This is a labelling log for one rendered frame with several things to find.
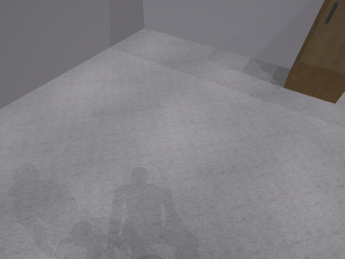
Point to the handle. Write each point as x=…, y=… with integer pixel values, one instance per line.
x=331, y=12

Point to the cupboard door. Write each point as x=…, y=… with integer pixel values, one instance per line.
x=326, y=47

